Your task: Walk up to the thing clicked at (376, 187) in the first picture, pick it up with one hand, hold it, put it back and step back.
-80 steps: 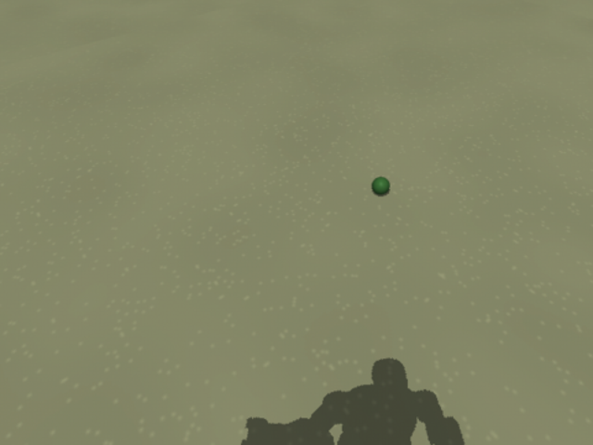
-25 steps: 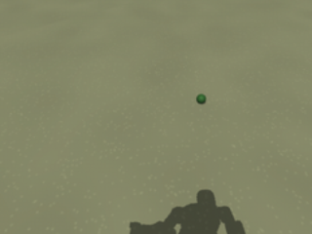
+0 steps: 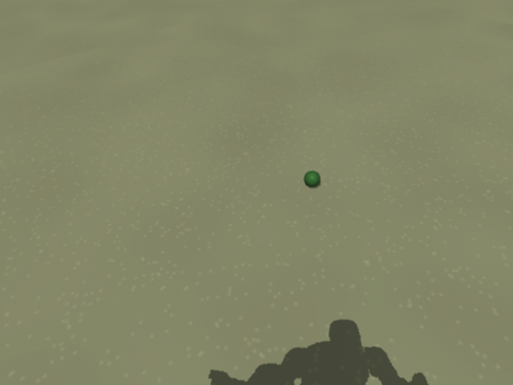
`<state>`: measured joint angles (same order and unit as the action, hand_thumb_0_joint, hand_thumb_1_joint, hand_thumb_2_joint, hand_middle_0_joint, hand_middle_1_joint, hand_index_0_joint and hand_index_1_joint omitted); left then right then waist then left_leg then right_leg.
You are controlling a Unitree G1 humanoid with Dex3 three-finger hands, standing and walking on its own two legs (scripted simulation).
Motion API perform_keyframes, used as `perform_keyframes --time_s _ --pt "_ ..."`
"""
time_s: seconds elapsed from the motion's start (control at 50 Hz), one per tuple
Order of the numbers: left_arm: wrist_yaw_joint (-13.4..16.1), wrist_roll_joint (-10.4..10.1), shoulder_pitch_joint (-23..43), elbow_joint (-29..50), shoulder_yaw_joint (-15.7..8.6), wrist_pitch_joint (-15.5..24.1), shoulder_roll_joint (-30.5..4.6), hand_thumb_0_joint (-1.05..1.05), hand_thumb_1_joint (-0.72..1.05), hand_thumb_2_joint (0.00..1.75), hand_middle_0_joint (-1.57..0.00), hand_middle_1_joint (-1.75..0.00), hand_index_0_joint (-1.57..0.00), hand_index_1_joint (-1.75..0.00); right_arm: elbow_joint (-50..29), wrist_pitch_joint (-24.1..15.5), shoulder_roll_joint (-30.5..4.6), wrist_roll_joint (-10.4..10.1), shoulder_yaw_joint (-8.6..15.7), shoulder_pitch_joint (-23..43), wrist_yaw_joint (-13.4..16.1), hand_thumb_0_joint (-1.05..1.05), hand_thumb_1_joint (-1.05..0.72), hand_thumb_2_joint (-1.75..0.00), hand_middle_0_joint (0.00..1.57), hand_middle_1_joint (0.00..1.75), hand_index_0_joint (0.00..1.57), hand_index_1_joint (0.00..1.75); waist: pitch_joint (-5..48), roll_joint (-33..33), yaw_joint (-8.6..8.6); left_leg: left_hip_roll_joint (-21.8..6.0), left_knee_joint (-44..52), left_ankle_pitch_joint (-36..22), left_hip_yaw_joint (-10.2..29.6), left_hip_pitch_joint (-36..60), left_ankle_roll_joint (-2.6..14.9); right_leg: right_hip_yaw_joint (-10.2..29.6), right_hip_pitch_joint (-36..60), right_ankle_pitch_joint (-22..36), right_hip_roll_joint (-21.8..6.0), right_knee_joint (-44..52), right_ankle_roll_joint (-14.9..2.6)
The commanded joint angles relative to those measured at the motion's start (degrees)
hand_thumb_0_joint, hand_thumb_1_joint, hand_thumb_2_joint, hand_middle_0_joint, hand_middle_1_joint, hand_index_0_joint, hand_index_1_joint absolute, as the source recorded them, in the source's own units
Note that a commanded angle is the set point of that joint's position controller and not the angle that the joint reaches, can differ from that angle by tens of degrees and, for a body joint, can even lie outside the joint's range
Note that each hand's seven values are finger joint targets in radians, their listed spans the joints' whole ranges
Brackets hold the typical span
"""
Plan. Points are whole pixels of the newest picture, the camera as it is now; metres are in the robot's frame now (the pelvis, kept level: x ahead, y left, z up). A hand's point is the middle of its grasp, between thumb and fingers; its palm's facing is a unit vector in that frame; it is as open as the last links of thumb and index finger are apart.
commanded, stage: walk up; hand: left
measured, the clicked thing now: (312, 178) +1.28 -0.21 -0.72
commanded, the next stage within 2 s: none
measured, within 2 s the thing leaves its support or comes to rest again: neither
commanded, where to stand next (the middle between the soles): +0.95 -0.48 m, yaw +3 degrees
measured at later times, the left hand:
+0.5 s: hand (189, 293) +0.34 +0.18 -0.13, palm faces -0.13 -0.94 -0.32, open 7.4 cm
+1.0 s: hand (251, 244) +0.47 +0.06 -0.15, palm faces -0.02 -0.95 -0.31, open 7.4 cm
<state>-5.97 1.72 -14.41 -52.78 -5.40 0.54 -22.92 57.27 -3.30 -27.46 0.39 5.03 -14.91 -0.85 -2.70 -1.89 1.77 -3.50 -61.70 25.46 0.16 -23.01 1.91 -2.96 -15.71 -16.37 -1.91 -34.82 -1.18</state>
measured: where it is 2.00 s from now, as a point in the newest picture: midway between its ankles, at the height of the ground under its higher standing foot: (378, 256)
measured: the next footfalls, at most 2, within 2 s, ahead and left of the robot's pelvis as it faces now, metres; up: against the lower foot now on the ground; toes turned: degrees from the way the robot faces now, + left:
left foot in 0.16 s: +0.19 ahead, +0.09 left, +0.00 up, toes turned +5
right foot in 0.56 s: +0.40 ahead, -0.27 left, +0.00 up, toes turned -7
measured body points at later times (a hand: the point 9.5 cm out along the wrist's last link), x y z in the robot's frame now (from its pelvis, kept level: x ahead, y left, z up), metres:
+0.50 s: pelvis +0.21 -0.09 +0.00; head +0.24 -0.07 +0.45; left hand +0.34 +0.23 -0.11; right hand +0.20 -0.44 -0.09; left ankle +0.16 +0.09 -0.73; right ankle +0.34 -0.26 -0.70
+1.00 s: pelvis +0.44 -0.21 -0.01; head +0.46 -0.19 +0.44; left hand +0.47 +0.11 -0.13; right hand +0.51 -0.54 -0.10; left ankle +0.55 -0.11 -0.73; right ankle +0.36 -0.27 -0.72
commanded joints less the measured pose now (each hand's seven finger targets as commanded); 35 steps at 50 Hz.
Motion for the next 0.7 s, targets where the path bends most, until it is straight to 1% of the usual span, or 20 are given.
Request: perform_keyframes --time_s 0.0,0.06,0.1,0.12,0.14,0.16,0.18,0.22,0.26,0.34,0.4,0.46,0.5,0.52,0.54,0.56,0.58,0.6,0.64,0.68 --pt "1.4 0.1 4.2 6.9 -4.1 1.8 -17.3 0.0 0.9 0.9 -0.2 -0.3 -0.2 -0.3 -4.7 -1.7 -10.1 0.1 2.7 -3.7 -1.0 0.0 -0.9 -0.9 0.2 0.3 0.2 0.3 -4.0 13.2 -1.25 -2.0 11.4 -0.8 -1.3 -3.7 -0.92 16.6 -3.3 -18.9 -11.5 23.0 -12.02" --pt "1.2 0.3 4.7 8.6 -3.7 2.1 -16.5 0.0 0.9 0.9 -0.2 -0.3 -0.2 -0.3 -6.6 -2.4 -8.8 0.4 2.9 -4.4 -1.1 0.0 -0.9 -0.9 0.2 0.3 0.2 0.3 -1.3 11.0 -1.65 -1.3 20.5 -7.3 -2.9 3.2 -0.5 14.0 -3.9 -14.1 -11.5 21.0 -11.41" --pt "1.0 0.1 7.8 10.0 -3.0 1.6 -15.4 0.0 0.9 0.9 -0.2 -0.3 -0.2 -0.3 -5.5 -3.3 -8.7 0.6 3.5 -11.1 -0.3 0.0 -0.9 -0.9 0.2 0.3 0.2 0.3 1.3 5.7 -6.11 0.1 30.0 -16.0 -4.7 17.5 -0.53 9.7 -10.4 -14.3 -9.1 11.9 -9.85" --pt "0.8 0.4 6.5 10.6 -2.0 1.3 -12.2 0.0 0.9 0.9 -0.2 -0.3 -0.2 -0.3 -4.1 -3.9 -11.0 1.1 4.7 -16.0 0.6 0.0 -0.9 -0.9 0.2 0.3 0.2 0.3 4.3 -2.2 -8.69 0.9 31.3 -13.6 -3.0 30.0 -0.12 5.9 -17.9 -12.1 -5.1 -0.3 -7.79" --pt "0.8 0.5 3.4 10.7 -0.6 1.3 -7.3 0.0 0.9 0.9 -0.2 -0.3 -0.2 -0.3 -3.8 -4.3 -15.5 2.1 6.0 -20.6 1.7 0.0 -0.9 -0.9 0.2 0.3 0.2 0.3 5.9 -15.7 -10.13 -8.4 40.0 5.4 13.4 34.9 1.46 1.2 -25.5 -12.8 1.9 -19.2 -5.02" --pt "1.0 0.2 1.6 11.1 -0.6 0.8 -7.5 0.0 0.9 0.9 -0.2 -0.3 -0.2 -0.3 -7.0 -4.8 -18.8 2.3 6.1 -17.6 2.3 0.0 -0.9 -0.9 0.2 0.3 0.2 0.3 3.6 -13.4 -7.85 -21.2 50.8 22.5 40.5 29.8 4.8 8.1 -32.7 -12.9 6.2 -31.9 -2.49" --pt "1.4 0.4 0.0 9.5 -1.9 0.4 -14.3 0.0 0.9 0.9 -0.2 -0.3 -0.2 -0.3 -9.5 -4.9 -19.9 -0.3 5.9 -10.1 2.4 0.0 -0.9 -0.9 0.2 0.3 0.2 0.3 -0.1 -5.6 -5.18 -25.0 55.5 29.1 44.6 20.5 8.3 13.7 -29.9 -10.4 1.8 -34.8 -2.36" --pt "1.0 -0.2 -1.1 7.2 -2.8 0.6 -16.2 0.0 0.9 0.9 -0.2 -0.3 -0.2 -0.3 -10.8 -4.9 -15.0 -0.4 4.0 -3.3 2.0 0.0 -0.9 -0.9 0.2 0.3 0.2 0.3 -3.9 -1.0 -1.32 -19.5 50.3 15.3 27.3 15.3 8.61 14.2 -27.2 -3.9 -1.9 -31.7 -0.93" --pt "0.5 -0.1 -1.6 5.8 -3.1 0.8 -15.3 0.0 0.9 0.9 -0.2 -0.3 -0.2 -0.3 -10.4 -5.3 -13.0 0.1 3.3 -4.5 1.8 0.0 -0.9 -0.9 0.2 0.3 0.2 0.3 -3.2 -4.4 -1.93 -14.4 48.7 3.2 15.3 13.1 7.65 12.3 -22.4 -0.6 -3.4 -26.6 0.53" --pt "-0.9 0.0 3.8 8.2 -2.5 0.5 -12.8 0.0 0.9 0.9 -0.2 -0.3 -0.2 -0.3 -10.1 -5.6 -13.9 0.2 3.6 -7.0 1.4 0.0 -0.9 -0.9 0.2 0.3 0.2 0.3 -2.2 -6.9 -3.3 -14.2 46.7 -14.3 6.1 16.4 10.29 7.1 -21.8 0.4 -4.9 -17.2 2.17" --pt "-1.6 -0.1 9.5 10.0 -2.1 0.6 -11.0 0.0 0.9 0.9 -0.2 -0.3 -0.2 -0.3 -9.9 -5.4 -14.6 0.0 3.6 -8.2 1.3 0.0 -0.9 -0.9 0.2 0.3 0.2 0.3 -1.3 -7.4 -4.54 -11.6 42.8 -26.1 0.1 17.3 8.52 3.9 -17.6 3.2 -4.7 -7.7 1.0" --pt "-1.9 -0.5 9.0 8.8 -2.5 0.4 -10.7 0.0 0.9 0.9 -0.2 -0.3 -0.2 -0.3 -10.4 -4.6 -15.6 0.0 3.7 -6.0 1.4 0.0 -0.9 -0.9 0.2 0.3 0.2 0.3 1.3 -7.8 -3.04 -11.6 40.6 -26.6 -2.1 13.0 6.58 0.0 -6.3 6.5 -2.5 -2.4 -0.5" --pt "-1.5 -0.7 3.2 6.8 -3.4 0.3 -11.5 0.0 0.9 0.9 -0.2 -0.3 -0.2 -0.3 -11.3 -4.0 -15.9 0.0 3.8 -2.8 1.9 0.0 -0.9 -0.9 0.2 0.3 0.2 0.3 3.8 -6.7 1.38 -12.2 33.7 -28.3 -2.9 9.6 5.77 -2.5 4.2 7.4 -1.0 -0.2 -1.09" --pt "-1.0 -0.6 -2.5 4.8 -4.6 0.6 -13.9 0.0 0.9 0.9 -0.2 -0.3 -0.2 -0.3 -11.2 -3.7 -13.7 0.0 3.0 -3.9 2.1 0.0 -0.9 -0.9 0.2 0.3 0.2 0.3 7.3 0.2 4.15 -9.5 21.2 -29.9 -5.3 6.8 4.28 -2.0 13.5 5.3 0.5 2.0 -1.95" --pt "-0.2 -0.2 -9.8 2.8 -6.5 1.2 -17.7 0.0 0.9 0.9 -0.2 -0.3 -0.2 -0.3 -11.1 -3.4 -9.2 0.1 1.4 -7.4 2.2 0.0 -0.9 -0.9 0.2 0.3 0.2 0.3 10.0 13.3 7.48 -4.6 2.7 -20.8 -6.9 -2.8 2.47 4.8 22.9 -5.5 -2.4 5.5 -2.92" --pt "0.8 -0.5 -10.2 4.5 -7.1 1.7 -23.6 0.0 0.9 0.9 -0.2 -0.3 -0.2 -0.3 -13.4 -3.5 -5.9 -1.1 -0.1 -8.7 2.2 0.0 -0.9 -0.9 0.2 0.3 0.2 0.3 8.8 27.4 6.28 4.3 -8.4 4.5 -6.3 -18.6 0.69 34.3 24.4 -16.9 -18.0 19.2 -8.04" --pt "1.0 -1.4 -5.7 6.2 -6.7 1.4 -23.3 0.0 0.9 0.9 -0.2 -0.3 -0.2 -0.3 -12.6 -2.9 -11.4 -0.4 1.6 -4.3 2.7 0.0 -0.9 -0.9 0.2 0.3 0.2 0.3 6.6 17.9 5.74 0.3 -13.7 4.8 0.0 -18.4 1.11 40.7 17.7 -24.5 -21.6 22.4 -13.37" --pt "1.4 -2.1 -2.6 7.5 -6.1 1.3 -21.3 0.0 0.9 0.9 -0.2 -0.3 -0.2 -0.3 -11.1 -2.7 -12.4 -1.3 1.6 -3.9 2.5 0.0 -0.9 -0.9 0.2 0.3 0.2 0.3 4.1 11.4 4.24 -1.6 -13.7 -0.4 3.5 -16.9 1.49 32.5 13.4 -21.7 -18.9 21.6 -12.23" --pt "2.1 -1.3 2.2 8.7 -4.8 1.8 -17.3 0.0 0.9 0.9 -0.2 -0.3 -0.2 -0.3 -8.4 -2.8 -11.0 -0.8 1.3 -7.6 1.9 0.0 -0.9 -0.9 0.2 0.3 0.2 0.3 -0.1 11.1 0.34 -4.4 -6.5 -4.2 1.5 -12.6 1.34 22.2 4.5 -16.1 -14.0 19.5 -11.36" --pt "2.1 -1.1 1.7 8.9 -4.1 2.5 -15.1 0.0 0.9 0.9 -0.2 -0.3 -0.2 -0.3 -6.7 -2.6 -10.1 -0.3 1.2 -11.2 1.0 0.0 -0.9 -0.9 0.2 0.3 0.2 0.3 -0.2 12.0 -0.68 -3.8 -2.2 -7.9 -0.1 -9.7 0.21 15.2 2.6 -5.4 -10.3 19.0 -10.0"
